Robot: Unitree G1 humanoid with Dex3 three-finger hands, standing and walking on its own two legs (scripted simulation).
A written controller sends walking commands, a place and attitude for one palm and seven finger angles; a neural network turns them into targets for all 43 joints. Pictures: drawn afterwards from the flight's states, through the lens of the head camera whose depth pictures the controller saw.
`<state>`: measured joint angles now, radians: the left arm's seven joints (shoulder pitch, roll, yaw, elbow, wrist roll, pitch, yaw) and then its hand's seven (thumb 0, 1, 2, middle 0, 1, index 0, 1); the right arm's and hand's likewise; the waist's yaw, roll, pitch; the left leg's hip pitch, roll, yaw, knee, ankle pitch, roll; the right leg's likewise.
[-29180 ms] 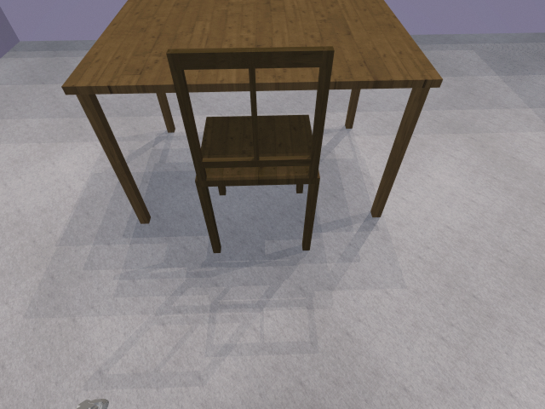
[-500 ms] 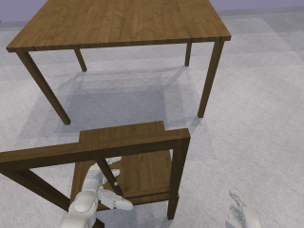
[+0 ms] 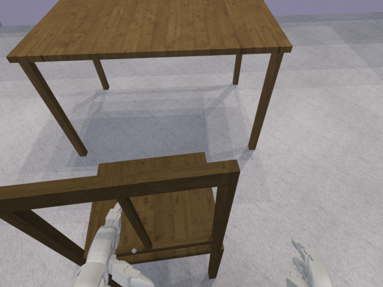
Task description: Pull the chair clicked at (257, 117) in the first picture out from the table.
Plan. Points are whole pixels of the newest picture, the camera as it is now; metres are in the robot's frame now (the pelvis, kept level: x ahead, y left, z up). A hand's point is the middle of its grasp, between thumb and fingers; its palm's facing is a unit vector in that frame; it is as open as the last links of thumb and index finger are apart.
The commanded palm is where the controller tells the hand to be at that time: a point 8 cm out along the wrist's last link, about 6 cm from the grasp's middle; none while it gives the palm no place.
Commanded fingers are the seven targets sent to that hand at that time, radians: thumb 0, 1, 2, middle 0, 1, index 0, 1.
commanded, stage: draw the fingers out of the gap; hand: left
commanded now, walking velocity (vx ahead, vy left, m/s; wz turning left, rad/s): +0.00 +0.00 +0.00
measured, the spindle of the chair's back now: (137, 225) +0.27 +0.13 -0.04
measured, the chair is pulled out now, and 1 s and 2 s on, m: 0.58 0.58 0.58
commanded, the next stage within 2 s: draw the hand back to the body in 0.56 s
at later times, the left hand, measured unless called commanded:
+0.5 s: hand out of the picture +0.14 +0.14 -0.02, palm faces -0.02 -0.99 -0.15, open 17.5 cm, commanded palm +0.10 +0.18 +0.00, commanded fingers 0.00 -0.55 0.20 0.00 0.00 0.00 0.00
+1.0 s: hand (104, 278) +0.15 +0.15 +0.05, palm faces +0.00 -1.00 -0.05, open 17.5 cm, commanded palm +0.10 +0.21 +0.06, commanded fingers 0.00 -0.55 0.20 0.00 0.00 0.00 0.00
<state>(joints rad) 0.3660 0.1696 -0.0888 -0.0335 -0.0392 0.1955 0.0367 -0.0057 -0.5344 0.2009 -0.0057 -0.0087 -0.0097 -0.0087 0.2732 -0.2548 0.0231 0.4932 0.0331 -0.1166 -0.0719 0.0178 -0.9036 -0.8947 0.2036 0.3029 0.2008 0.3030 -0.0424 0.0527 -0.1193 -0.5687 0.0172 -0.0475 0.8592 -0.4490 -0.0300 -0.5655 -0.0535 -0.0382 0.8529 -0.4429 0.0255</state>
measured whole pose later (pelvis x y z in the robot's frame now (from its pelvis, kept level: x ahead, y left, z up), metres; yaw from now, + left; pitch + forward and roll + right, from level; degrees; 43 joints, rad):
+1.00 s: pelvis -0.02 +0.01 -0.04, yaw +0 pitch +13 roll -2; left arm 0.74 0.17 -0.02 -0.45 -0.16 -0.29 -0.11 -0.01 -0.54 0.20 0.00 0.00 0.00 0.00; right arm 0.21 -0.18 -0.02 0.49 0.06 -0.14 -0.05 0.02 -0.90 -0.89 0.20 0.30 0.20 0.30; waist 0.01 0.05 -0.15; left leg -0.81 0.02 -0.07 1.15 -0.56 -0.03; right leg -0.78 -0.05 -0.05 1.10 -0.54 0.04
